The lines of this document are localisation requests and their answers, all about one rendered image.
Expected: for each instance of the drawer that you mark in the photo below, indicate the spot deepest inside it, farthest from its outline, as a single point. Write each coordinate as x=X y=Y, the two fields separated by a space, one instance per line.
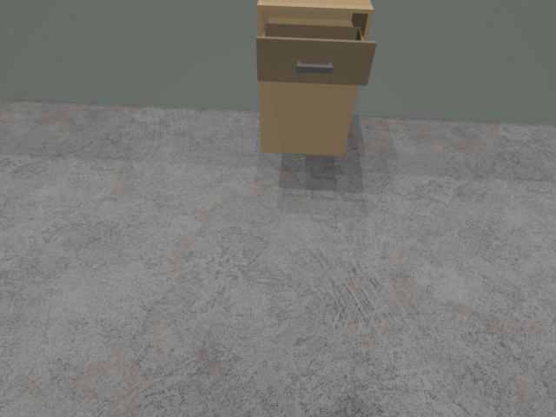
x=281 y=46

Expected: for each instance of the cabinet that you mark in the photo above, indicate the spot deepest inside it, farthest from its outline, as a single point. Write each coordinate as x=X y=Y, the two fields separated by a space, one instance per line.
x=309 y=118

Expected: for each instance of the handle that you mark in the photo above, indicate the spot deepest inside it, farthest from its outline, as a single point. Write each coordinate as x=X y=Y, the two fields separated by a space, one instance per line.
x=314 y=68

